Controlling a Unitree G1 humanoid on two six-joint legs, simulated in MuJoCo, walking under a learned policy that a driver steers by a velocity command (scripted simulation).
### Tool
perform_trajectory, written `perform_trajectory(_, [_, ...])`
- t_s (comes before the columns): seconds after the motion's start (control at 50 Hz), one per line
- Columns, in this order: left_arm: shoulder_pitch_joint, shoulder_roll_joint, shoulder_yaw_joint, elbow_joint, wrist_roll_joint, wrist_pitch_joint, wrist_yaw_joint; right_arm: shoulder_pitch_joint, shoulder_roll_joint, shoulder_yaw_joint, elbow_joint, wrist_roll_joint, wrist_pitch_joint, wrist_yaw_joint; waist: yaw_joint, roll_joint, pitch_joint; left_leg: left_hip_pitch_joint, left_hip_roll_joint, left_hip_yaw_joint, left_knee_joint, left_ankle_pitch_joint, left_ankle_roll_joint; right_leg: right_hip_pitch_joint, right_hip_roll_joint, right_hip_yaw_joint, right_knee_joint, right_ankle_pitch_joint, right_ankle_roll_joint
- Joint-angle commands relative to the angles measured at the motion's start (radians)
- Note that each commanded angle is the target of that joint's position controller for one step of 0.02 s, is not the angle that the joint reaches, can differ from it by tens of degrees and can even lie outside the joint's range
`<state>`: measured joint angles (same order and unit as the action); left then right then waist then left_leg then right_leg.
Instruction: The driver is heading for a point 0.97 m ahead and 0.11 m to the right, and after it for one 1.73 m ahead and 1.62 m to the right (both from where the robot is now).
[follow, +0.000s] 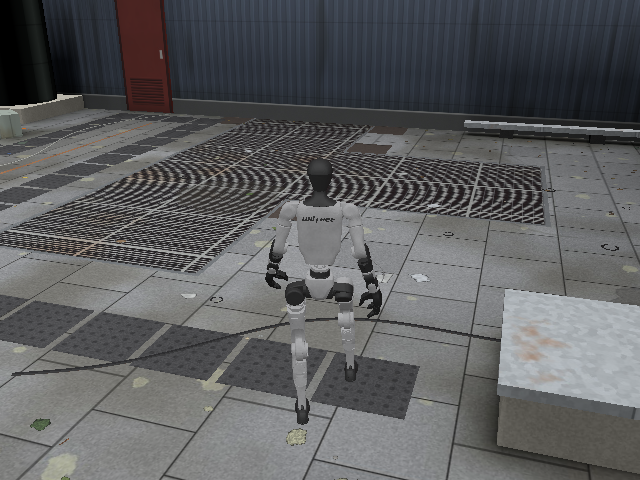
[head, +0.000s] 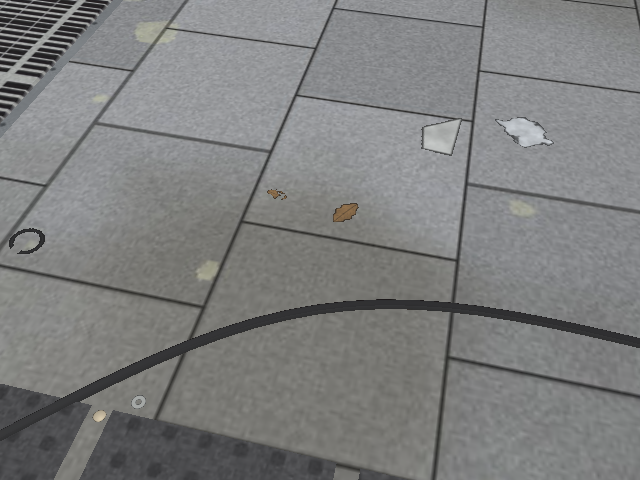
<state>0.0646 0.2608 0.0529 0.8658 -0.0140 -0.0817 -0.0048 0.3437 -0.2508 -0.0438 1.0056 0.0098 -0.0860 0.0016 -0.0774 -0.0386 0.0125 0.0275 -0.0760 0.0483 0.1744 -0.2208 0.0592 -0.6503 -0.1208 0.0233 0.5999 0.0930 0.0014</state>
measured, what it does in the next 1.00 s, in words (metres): walks ahead: right foot, then left foot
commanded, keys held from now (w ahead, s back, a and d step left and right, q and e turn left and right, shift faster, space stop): w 0.88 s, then w+e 0.12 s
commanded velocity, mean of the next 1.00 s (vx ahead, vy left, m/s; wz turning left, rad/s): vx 0.50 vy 0.00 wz -0.02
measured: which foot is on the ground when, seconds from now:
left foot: down 0.00-0.16, up 0.18-0.66, down 0.68-1.00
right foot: up 0.00-0.12, down 0.14-0.68, up 0.70-1.00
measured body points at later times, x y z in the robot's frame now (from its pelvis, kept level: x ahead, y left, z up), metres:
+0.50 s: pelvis +0.29 -0.05 +0.00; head +0.31 -0.05 +0.45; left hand +0.29 +0.22 -0.13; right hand +0.46 -0.31 -0.11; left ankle +0.47 +0.13 -0.69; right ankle +0.23 -0.14 -0.74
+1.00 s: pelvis +0.57 +0.02 +0.00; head +0.58 +0.03 +0.45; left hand +0.72 +0.28 -0.12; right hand +0.57 -0.25 -0.13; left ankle +0.53 +0.10 -0.74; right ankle +0.72 -0.17 -0.68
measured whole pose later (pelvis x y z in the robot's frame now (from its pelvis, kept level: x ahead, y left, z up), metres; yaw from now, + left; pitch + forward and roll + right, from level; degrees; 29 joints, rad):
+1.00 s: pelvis +0.57 +0.02 +0.00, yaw -1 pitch +1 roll +1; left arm 0.13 0.28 0.07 0.90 -0.02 -0.07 0.00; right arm 0.32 -0.24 -0.05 1.00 -0.01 -0.09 0.00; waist -0.05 -0.04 0.00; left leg -0.06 -0.06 0.08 0.21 -0.17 0.07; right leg -0.69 -0.13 0.05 0.82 -0.02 -0.01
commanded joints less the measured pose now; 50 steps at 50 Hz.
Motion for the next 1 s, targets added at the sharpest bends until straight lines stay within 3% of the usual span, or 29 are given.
perform_trajectory(0.02, [-0.148,0.054,0.000,-0.098,-0.006,-0.022,-0.021,0.060,-0.167,-0.035,-0.011,0.006,0.009,-0.008,-0.012,0.078,0.088,0.008,0.309,-0.122,-0.030,0.239,0.141,-0.030,0.024,-0.014,-0.074,-0.020,-0.016])
perform_trajectory(0.08, [-0.113,0.091,0.010,-0.105,-0.008,-0.028,-0.035,0.045,-0.187,-0.045,-0.011,0.008,0.025,-0.013,0.036,0.106,0.053,0.088,0.343,-0.128,0.063,0.430,0.116,0.049,0.054,-0.026,-0.109,-0.136,-0.056])
perform_trajectory(0.1, [-0.044,0.116,0.022,-0.089,-0.007,-0.029,-0.034,0.023,-0.196,-0.048,-0.017,0.007,0.029,-0.014,0.080,0.122,0.005,0.089,0.331,-0.113,0.147,0.602,0.103,0.160,0.086,-0.053,-0.117,-0.163,-0.075])
perform_trajectory(0.12, [0.107,0.155,0.046,-0.042,-0.005,-0.028,-0.029,0.006,-0.182,-0.042,-0.024,0.004,0.036,-0.013,0.157,0.112,-0.087,0.049,0.283,-0.075,0.321,0.718,0.079,0.364,0.117,-0.079,-0.137,-0.147,-0.104])
perform_trajectory(0.14, [0.297,0.217,0.067,0.005,0.006,-0.025,-0.019,0.010,-0.148,-0.026,-0.046,-0.008,0.036,-0.013,0.222,0.052,-0.233,-0.135,0.230,-0.040,0.596,0.548,0.048,0.679,-0.001,0.050,-0.094,-0.142,-0.161])
perform_trajectory(0.16, [0.394,0.304,0.089,0.033,0.012,-0.018,-0.018,0.130,-0.020,0.012,-0.054,-0.013,0.014,0.000,0.172,-0.194,-0.366,-0.569,0.038,-0.010,0.985,0.015,-0.030,1.057,-0.244,0.523,-0.163,-0.336,-0.324])
perform_trajectory(0.18, [0.384,0.207,0.058,0.030,0.005,-0.017,-0.020,0.086,-0.080,0.001,-0.042,0.004,-0.012,0.004,0.196,-0.171,-0.385,-0.700,0.029,-0.157,1.129,-0.338,-0.018,1.067,-0.271,0.705,-0.293,-0.423,-0.325])
perform_trajectory(0.2, [0.294,0.166,0.042,0.016,0.004,-0.020,-0.019,-0.004,-0.157,-0.021,-0.074,0.035,-0.031,0.009,0.182,-0.130,-0.231,-0.778,0.089,-0.167,1.170,-0.286,0.004,0.942,-0.241,0.558,-0.311,-0.413,-0.275])
perform_trajectory(0.22, [0.208,0.137,0.032,-0.006,0.009,-0.021,-0.018,-0.062,-0.159,-0.020,-0.089,0.041,-0.038,0.005,0.152,-0.058,-0.143,-0.758,0.147,-0.135,1.131,-0.193,0.010,0.792,-0.201,0.422,-0.334,-0.330,-0.250])
perform_trajectory(0.24, [0.153,0.108,0.023,-0.011,0.017,-0.024,-0.022,-0.092,-0.148,-0.025,-0.090,0.026,-0.035,0.000,0.124,-0.012,-0.068,-0.725,0.182,-0.120,1.060,-0.127,0.005,0.658,-0.162,0.328,-0.371,-0.244,-0.237])
perform_trajectory(0.28, [0.120,0.079,0.014,-0.007,0.025,-0.032,-0.027,-0.056,-0.113,-0.029,-0.079,0.012,-0.008,-0.004,0.072,-0.044,-0.044,-0.614,0.220,-0.125,0.976,-0.059,-0.005,0.530,-0.111,0.229,-0.427,-0.174,-0.220])
perform_trajectory(0.32, [0.141,0.103,0.019,0.010,0.020,-0.037,-0.024,-0.057,-0.083,-0.025,-0.081,0.007,0.011,-0.006,0.057,-0.034,-0.021,-0.613,0.229,-0.110,0.914,-0.027,-0.025,0.481,-0.102,0.172,-0.465,-0.114,-0.236])
perform_trajectory(0.38, [0.189,0.135,0.027,0.034,0.018,-0.033,-0.006,-0.164,-0.087,-0.028,-0.121,-0.005,0.016,-0.008,0.077,-0.011,0.017,-0.701,0.234,-0.104,0.746,0.114,-0.057,0.499,-0.098,0.122,-0.497,-0.074,-0.240])
perform_trajectory(0.46, [0.243,0.145,0.028,0.059,0.008,-0.024,0.009,-0.300,-0.061,-0.018,-0.158,-0.002,0.005,0.003,0.117,-0.017,0.043,-0.656,0.194,-0.063,0.493,0.311,-0.063,0.507,-0.056,0.036,-0.509,-0.087,-0.202])
perform_trajectory(0.56, [0.322,0.155,0.036,0.109,-0.004,-0.004,0.014,-0.419,-0.071,-0.011,-0.204,0.009,-0.004,0.027,0.144,-0.017,0.076,-0.677,0.171,-0.068,0.363,0.286,-0.036,0.655,-0.118,0.037,-0.455,-0.081,-0.192])
perform_trajectory(0.62, [0.305,0.173,0.046,0.114,-0.006,0.013,0.020,-0.385,-0.106,-0.021,-0.209,0.011,-0.013,0.039,0.103,-0.034,0.047,-0.604,0.147,-0.055,0.331,0.174,0.002,0.731,-0.153,0.046,-0.371,0.060,-0.166])
perform_trajectory(0.64, [0.284,0.180,0.047,0.109,-0.006,0.018,0.021,-0.317,-0.128,-0.034,-0.192,0.010,-0.015,0.039,0.059,-0.045,0.005,-0.496,0.117,-0.026,0.319,0.148,0.019,0.730,-0.138,0.029,-0.288,0.215,-0.152])
perform_trajectory(0.66, [0.274,0.161,0.040,0.104,-0.002,0.025,0.021,-0.166,-0.165,-0.057,-0.143,0.008,-0.014,0.034,-0.011,-0.031,-0.084,-0.294,0.085,0.001,0.308,0.154,0.044,0.689,-0.086,-0.009,-0.113,0.323,-0.128])
perform_trajectory(0.68, [0.289,0.126,0.023,0.084,0.013,0.027,0.022,0.017,-0.234,-0.081,-0.097,-0.003,-0.012,0.025,-0.068,0.055,-0.227,0.006,0.214,-0.145,0.340,0.161,0.100,0.510,-0.026,-0.055,0.175,0.143,-0.095])
perform_trajectory(0.7, [0.411,-0.004,-0.015,0.077,0.017,0.006,0.009,0.104,-0.317,-0.100,-0.071,-0.006,-0.004,0.025,-0.012,0.317,-0.349,0.357,0.441,-0.619,0.240,-0.041,0.267,0.090,0.167,-0.065,0.550,-0.420,-0.019])
perform_trajectory(0.72, [0.360,0.069,-0.001,0.086,0.000,-0.020,0.005,0.092,-0.223,-0.070,-0.076,0.004,-0.006,0.028,-0.041,0.264,-0.359,0.360,0.451,-0.769,0.123,-0.156,0.259,-0.033,0.161,0.086,0.689,-0.673,-0.033])
perform_trajectory(0.74, [0.271,0.137,0.018,0.058,-0.030,-0.037,0.001,0.005,-0.181,-0.056,-0.091,0.004,-0.011,0.026,-0.027,0.217,-0.216,0.243,0.424,-0.629,0.111,-0.145,0.211,-0.113,0.106,0.090,0.728,-0.610,-0.054])
perform_trajectory(0.76, [0.215,0.140,0.018,0.044,-0.033,-0.043,0.006,-0.078,-0.154,-0.047,-0.113,-0.002,-0.014,0.025,0.002,0.140,-0.137,0.103,0.388,-0.504,0.093,-0.060,0.183,-0.093,0.047,0.059,0.689,-0.514,-0.061])
perform_trajectory(0.78, [0.185,0.135,0.024,0.042,-0.018,-0.040,0.014,-0.134,-0.124,-0.038,-0.120,-0.011,-0.017,0.028,0.029,0.101,-0.071,-0.029,0.353,-0.412,0.062,0.033,0.170,-0.054,0.011,0.046,0.623,-0.444,-0.057])
perform_trajectory(0.82, [0.219,0.100,0.027,0.051,-0.006,-0.015,0.017,-0.161,-0.091,-0.028,-0.115,-0.022,-0.023,0.032,0.078,0.133,-0.051,-0.154,0.308,-0.316,0.008,0.116,0.157,0.056,-0.025,0.052,0.546,-0.375,-0.051])
perform_trajectory(0.86, [0.215,0.072,0.024,0.047,-0.002,0.003,0.019,-0.135,-0.114,-0.033,-0.099,-0.015,-0.027,0.026,0.090,0.121,-0.029,-0.195,0.302,-0.262,-0.032,0.172,0.172,0.056,-0.036,0.039,0.482,-0.343,-0.036])
perform_trajectory(0.9, [0.154,0.073,0.026,0.025,0.003,0.010,0.020,-0.105,-0.143,-0.041,-0.084,-0.016,-0.028,0.012,0.082,0.096,-0.002,-0.178,0.309,-0.221,-0.059,0.211,0.179,-0.014,-0.041,0.039,0.387,-0.256,-0.015])
perform_trajectory(1.0, [0.027,0.051,0.019,-0.011,-0.005,0.006,0.001,-0.064,-0.148,-0.039,-0.064,-0.018,-0.024,-0.010,0.041,0.098,0.032,-0.148,0.271,-0.057,-0.089,0.237,0.125,-0.014,-0.004,0.017,0.131,0.000,-0.015])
